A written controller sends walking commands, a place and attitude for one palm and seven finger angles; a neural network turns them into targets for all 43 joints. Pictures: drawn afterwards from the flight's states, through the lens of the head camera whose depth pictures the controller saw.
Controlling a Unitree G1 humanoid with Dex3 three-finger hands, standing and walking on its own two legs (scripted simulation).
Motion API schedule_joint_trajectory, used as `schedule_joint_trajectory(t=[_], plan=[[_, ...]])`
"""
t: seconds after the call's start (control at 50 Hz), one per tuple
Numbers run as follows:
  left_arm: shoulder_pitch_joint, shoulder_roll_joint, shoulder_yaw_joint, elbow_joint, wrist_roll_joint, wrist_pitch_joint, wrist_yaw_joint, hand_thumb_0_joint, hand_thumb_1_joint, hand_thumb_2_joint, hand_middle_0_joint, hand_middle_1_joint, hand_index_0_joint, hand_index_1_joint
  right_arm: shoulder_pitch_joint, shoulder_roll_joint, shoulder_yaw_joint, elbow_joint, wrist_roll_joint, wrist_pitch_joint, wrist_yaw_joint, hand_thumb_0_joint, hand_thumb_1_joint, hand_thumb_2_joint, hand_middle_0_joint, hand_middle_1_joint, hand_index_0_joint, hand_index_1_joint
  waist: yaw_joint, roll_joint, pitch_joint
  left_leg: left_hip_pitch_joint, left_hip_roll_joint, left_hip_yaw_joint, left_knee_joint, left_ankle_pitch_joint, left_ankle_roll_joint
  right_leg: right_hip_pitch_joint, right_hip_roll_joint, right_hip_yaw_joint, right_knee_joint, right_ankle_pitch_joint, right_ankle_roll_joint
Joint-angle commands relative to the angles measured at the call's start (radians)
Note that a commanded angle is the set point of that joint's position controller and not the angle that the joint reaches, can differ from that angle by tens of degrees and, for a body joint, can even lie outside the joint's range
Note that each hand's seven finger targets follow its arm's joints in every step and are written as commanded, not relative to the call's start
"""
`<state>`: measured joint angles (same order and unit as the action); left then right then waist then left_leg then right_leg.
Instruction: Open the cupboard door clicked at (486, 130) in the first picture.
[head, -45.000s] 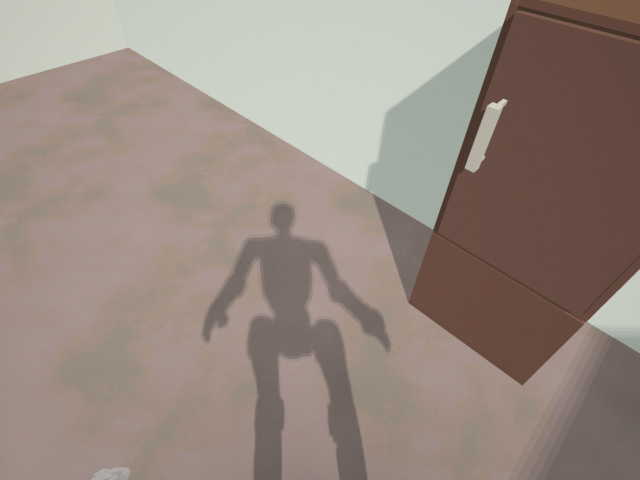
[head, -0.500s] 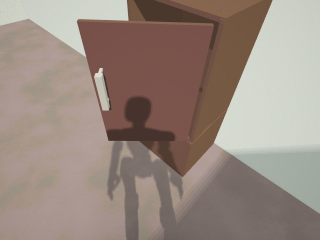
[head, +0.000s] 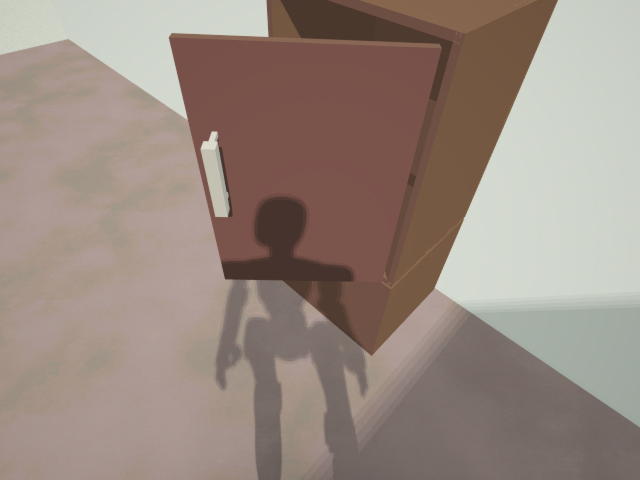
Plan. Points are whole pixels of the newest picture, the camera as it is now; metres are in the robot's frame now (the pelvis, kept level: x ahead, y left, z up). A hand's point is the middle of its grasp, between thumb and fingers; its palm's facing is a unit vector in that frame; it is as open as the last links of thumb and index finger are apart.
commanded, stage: look again from close up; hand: left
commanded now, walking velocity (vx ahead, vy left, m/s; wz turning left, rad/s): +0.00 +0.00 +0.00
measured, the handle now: (218, 175) +0.62 +0.22 +0.02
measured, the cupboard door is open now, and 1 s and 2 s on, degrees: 44 44 44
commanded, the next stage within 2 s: shuffle to correct the standing spot in 0.14 s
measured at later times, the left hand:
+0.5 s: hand out of the picture -0.07 +0.17 -0.18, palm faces +0.06 -0.99 -0.15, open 7.3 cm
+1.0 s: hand out of the picture +0.06 +0.17 -0.16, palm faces +0.08 -0.98 -0.20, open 7.3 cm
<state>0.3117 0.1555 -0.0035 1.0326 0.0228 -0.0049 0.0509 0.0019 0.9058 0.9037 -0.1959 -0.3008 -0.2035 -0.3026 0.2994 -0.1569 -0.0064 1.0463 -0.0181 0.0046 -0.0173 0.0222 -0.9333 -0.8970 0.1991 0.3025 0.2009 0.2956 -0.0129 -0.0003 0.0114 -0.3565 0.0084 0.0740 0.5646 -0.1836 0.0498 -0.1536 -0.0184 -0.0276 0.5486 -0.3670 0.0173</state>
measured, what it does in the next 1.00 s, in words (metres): steps on the spot: right foot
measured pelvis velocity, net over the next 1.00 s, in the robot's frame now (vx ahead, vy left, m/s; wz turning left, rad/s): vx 0.05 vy -0.01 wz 0.02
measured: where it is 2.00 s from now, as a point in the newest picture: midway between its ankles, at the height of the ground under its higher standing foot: outside the picture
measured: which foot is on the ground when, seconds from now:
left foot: down 0.00-0.92, up 0.94-1.00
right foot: down 0.00-0.60, up 0.62-0.88, down 0.90-1.00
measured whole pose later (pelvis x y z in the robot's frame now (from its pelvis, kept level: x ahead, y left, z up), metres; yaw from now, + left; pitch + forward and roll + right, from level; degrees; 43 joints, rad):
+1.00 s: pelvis +0.05 -0.01 +0.01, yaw +1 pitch +0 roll +0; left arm 0.34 0.15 0.04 1.02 0.03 -0.04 0.03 0.02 0.93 0.90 -0.19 -0.30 -0.20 -0.30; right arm 0.38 -0.12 -0.03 1.10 -0.02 0.01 0.01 0.00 -0.90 -0.90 0.20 0.30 0.20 0.30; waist 0.00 -0.01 -0.03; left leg -0.43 0.01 0.08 0.85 -0.37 0.05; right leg -0.21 -0.04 -0.14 0.49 -0.28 -0.02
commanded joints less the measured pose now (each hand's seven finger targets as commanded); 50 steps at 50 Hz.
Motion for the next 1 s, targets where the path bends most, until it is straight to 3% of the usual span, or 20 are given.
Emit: schedule_joint_trajectory(t=[0.0, 0.22, 0.34, 0.46, 0.5, 0.54, 0.56, 0.58, 0.6, 0.62, 0.68, 0.74, 0.8, 0.84, 0.86, 0.88, 0.9, 0.92, 0.94, 0.98], plan=[[0.094, 0.098, 0.019, -0.047, 0.000, -0.011, 0.001, 0.000, 0.900, 0.900, -0.200, -0.300, -0.200, -0.300, 0.026, -0.113, -0.028, -0.062, -0.001, -0.022, 0.001, 0.000, -0.900, -0.900, 0.200, 0.300, 0.200, 0.300, 0.007, 0.005, 0.058, 0.069, 0.103, -0.163, -0.170, -0.104, -0.002, -0.150, -0.049, 0.066, -0.114, 0.035, -0.065], [0.117, 0.138, 0.024, -0.050, 0.004, -0.013, -0.011, 0.000, 0.900, 0.900, -0.200, -0.300, -0.200, -0.300, -0.038, -0.165, -0.037, -0.073, 0.005, -0.025, 0.004, 0.000, -0.900, -0.900, 0.200, 0.300, 0.200, 0.300, 0.018, 0.035, 0.059, 0.059, 0.109, -0.179, -0.234, -0.199, -0.001, -0.135, -0.054, 0.071, -0.157, 0.031, -0.060], [0.204, 0.110, 0.026, -0.017, 0.009, 0.003, -0.024, 0.000, 0.900, 0.900, -0.200, -0.300, -0.200, -0.300, -0.032, -0.139, -0.036, -0.065, -0.005, -0.001, 0.011, 0.000, -0.900, -0.900, 0.200, 0.300, 0.200, 0.300, 0.031, 0.038, 0.081, 0.006, 0.088, -0.166, -0.249, -0.435, -0.012, -0.172, -0.037, 0.060, -0.168, -0.231, -0.072], [0.197, 0.128, 0.038, -0.005, -0.001, -0.015, -0.031, 0.000, 0.900, 0.900, -0.200, -0.300, -0.200, -0.300, -0.014, -0.080, -0.030, -0.067, -0.001, -0.018, 0.015, 0.000, -0.900, -0.900, 0.200, 0.300, 0.200, 0.300, 0.015, -0.130, 0.102, 0.003, 0.014, -0.039, -0.008, -0.214, -0.024, -0.194, -0.141, 0.202, -0.280, -0.262, -0.126], [0.184, 0.129, 0.041, -0.011, -0.002, -0.020, -0.027, 0.000, 0.900, 0.900, -0.200, -0.300, -0.200, -0.300, 0.001, -0.072, -0.027, -0.064, 0.001, -0.029, 0.017, 0.000, -0.900, -0.900, 0.200, 0.300, 0.200, 0.300, 0.001, -0.124, 0.101, 0.027, 0.013, -0.028, 0.011, -0.175, -0.019, -0.199, -0.151, 0.196, -0.268, -0.227, -0.131], [0.166, 0.112, 0.037, -0.013, -0.001, -0.018, -0.029, 0.000, 0.900, 0.900, -0.200, -0.300, -0.200, -0.300, 0.049, -0.092, -0.030, -0.046, 0.003, -0.038, 0.014, 0.000, -0.900, -0.900, 0.200, 0.300, 0.200, 0.300, -0.016, -0.034, 0.106, 0.106, 0.052, -0.092, -0.091, -0.234, -0.008, -0.257, -0.092, 0.114, -0.166, -0.187, -0.108], [0.170, 0.086, 0.033, -0.015, 0.001, -0.016, -0.032, 0.000, 0.900, 0.900, -0.200, -0.300, -0.200, -0.300, 0.093, -0.125, -0.037, -0.030, 0.001, -0.041, 0.009, 0.000, -0.900, -0.900, 0.200, 0.300, 0.200, 0.300, -0.028, 0.082, 0.097, 0.155, 0.120, -0.194, -0.188, -0.309, 0.015, -0.295, -0.036, 0.043, -0.050, -0.164, -0.088], [0.178, 0.060, 0.029, -0.021, 0.005, -0.016, -0.034, 0.000, 0.900, 0.900, -0.200, -0.300, -0.200, -0.300, 0.156, -0.166, -0.050, -0.014, -0.003, -0.041, 0.004, 0.000, -0.900, -0.900, 0.200, 0.300, 0.200, 0.300, -0.038, 0.204, 0.084, 0.185, 0.226, -0.369, -0.321, -0.438, 0.070, -0.337, 0.028, -0.056, 0.134, -0.142, -0.065], [0.154, 0.048, 0.024, -0.031, 0.011, -0.017, -0.032, 0.000, 0.900, 0.900, -0.200, -0.300, -0.200, -0.300, 0.189, -0.184, -0.057, -0.007, -0.005, -0.044, 0.000, 0.000, -0.900, -0.900, 0.200, 0.300, 0.200, 0.300, -0.048, 0.241, 0.088, 0.202, 0.303, -0.482, -0.414, -0.515, 0.124, -0.409, 0.029, -0.051, 0.310, -0.178, -0.065], [0.130, 0.051, 0.025, -0.038, 0.013, -0.018, -0.034, 0.000, 0.900, 0.900, -0.200, -0.300, -0.200, -0.300, 0.177, -0.174, -0.054, -0.011, -0.003, -0.046, 0.000, 0.000, -0.900, -0.900, 0.200, 0.300, 0.200, 0.300, -0.039, 0.195, 0.102, 0.147, 0.329, -0.495, -0.441, -0.534, 0.159, -0.421, -0.017, -0.005, 0.429, -0.157, -0.075], [0.135, 0.025, 0.028, -0.024, 0.011, -0.024, -0.047, 0.000, 0.900, 0.900, -0.200, -0.300, -0.200, -0.300, 0.092, -0.119, -0.040, -0.024, 0.000, -0.062, 0.001, 0.000, -0.900, -0.900, 0.200, 0.300, 0.200, 0.300, 0.011, 0.069, 0.088, 0.034, 0.298, -0.365, -0.433, -0.354, 0.167, -0.347, -0.073, 0.012, 0.437, -0.044, -0.066], [0.140, -0.013, 0.025, -0.024, 0.008, -0.022, -0.047, 0.000, 0.900, 0.900, -0.200, -0.300, -0.200, -0.300, 0.075, -0.123, -0.046, -0.022, -0.005, -0.066, -0.001, 0.000, -0.900, -0.900, 0.200, 0.300, 0.200, 0.300, 0.020, 0.067, 0.008, 0.034, 0.251, -0.248, -0.395, -0.234, 0.155, -0.218, -0.060, -0.034, 0.250, -0.033, -0.047], [0.143, -0.021, 0.028, -0.021, 0.008, -0.022, -0.046, 0.000, 0.900, 0.900, -0.200, -0.300, -0.200, -0.300, 0.081, -0.124, -0.052, -0.009, -0.004, -0.054, -0.001, 0.000, -0.900, -0.900, 0.200, 0.300, 0.200, 0.300, 0.029, 0.063, 0.020, -0.032, 0.216, -0.230, -0.372, -0.321, 0.133, -0.086, -0.016, -0.082, 0.081, 0.024, -0.040], [0.196, -0.002, 0.039, -0.003, 0.009, -0.023, -0.041, 0.000, 0.900, 0.900, -0.200, -0.300, -0.200, -0.300, 0.068, -0.110, -0.055, -0.006, -0.003, -0.042, 0.001, 0.000, -0.900, -0.900, 0.200, 0.300, 0.200, 0.300, 0.058, 0.038, 0.024, -0.109, 0.166, -0.207, -0.310, -0.415, 0.087, 0.055, 0.004, -0.101, -0.068, 0.051, -0.040], [0.231, 0.030, 0.048, 0.015, 0.009, -0.026, -0.036, 0.000, 0.900, 0.900, -0.200, -0.300, -0.200, -0.300, 0.051, -0.088, -0.052, -0.011, -0.002, -0.039, 0.005, 0.000, -0.900, -0.900, 0.200, 0.300, 0.200, 0.300, 0.080, -0.004, 0.044, -0.193, 0.126, -0.169, -0.221, -0.429, 0.058, 0.136, -0.037, -0.042, -0.145, -0.002, -0.052], [0.267, 0.091, 0.060, 0.015, 0.016, -0.031, -0.026, 0.000, 0.900, 0.900, -0.200, -0.300, -0.200, -0.300, 0.035, -0.036, -0.040, -0.027, 0.004, -0.037, 0.012, 0.000, -0.900, -0.900, 0.200, 0.300, 0.200, 0.300, 0.102, -0.150, 0.056, -0.356, 0.036, -0.078, -0.026, -0.401, 0.021, 0.219, -0.190, 0.167, -0.267, -0.196, -0.105], [0.287, 0.163, 0.077, 0.007, 0.015, -0.030, -0.017, 0.000, 0.900, 0.900, -0.200, -0.300, -0.200, -0.300, -0.002, -0.003, -0.038, -0.066, 0.002, -0.036, 0.019, 0.000, -0.900, -0.900, 0.200, 0.300, 0.200, 0.300, 0.116, -0.318, 0.093, -0.432, -0.022, 0.042, 0.222, -0.338, -0.008, 0.164, -0.398, 0.408, -0.438, -0.418, -0.188], [0.245, 0.147, 0.073, -0.003, 0.006, -0.036, -0.014, 0.000, 0.900, 0.900, -0.200, -0.300, -0.200, -0.300, -0.042, -0.048, -0.049, -0.080, -0.010, -0.032, 0.026, 0.000, -0.900, -0.900, 0.200, 0.300, 0.200, 0.300, 0.093, -0.207, 0.125, -0.406, 0.021, -0.019, 0.379, -0.294, -0.001, 0.048, -0.418, 0.418, -0.474, -0.410, -0.214], [0.182, 0.119, 0.067, -0.013, 0.005, -0.051, -0.013, 0.000, 0.900, 0.900, -0.200, -0.300, -0.200, -0.300, -0.015, -0.045, -0.052, -0.066, -0.010, -0.030, 0.032, 0.000, -0.900, -0.900, 0.200, 0.300, 0.200, 0.300, 0.047, -0.192, 0.139, -0.395, 0.046, -0.047, 0.439, -0.219, 0.000, 0.013, -0.372, 0.343, -0.463, -0.317, -0.198], [0.134, 0.087, 0.058, -0.023, 0.003, -0.059, -0.013, 0.000, 0.900, 0.900, -0.200, -0.300, -0.200, -0.300, 0.013, -0.020, -0.048, -0.045, -0.009, -0.025, 0.039, 0.000, -0.900, -0.900, 0.200, 0.300, 0.200, 0.300, 0.018, -0.114, 0.135, -0.333, 0.067, -0.034, 0.464, -0.142, -0.010, -0.021, -0.319, 0.197, -0.422, -0.094, -0.186]])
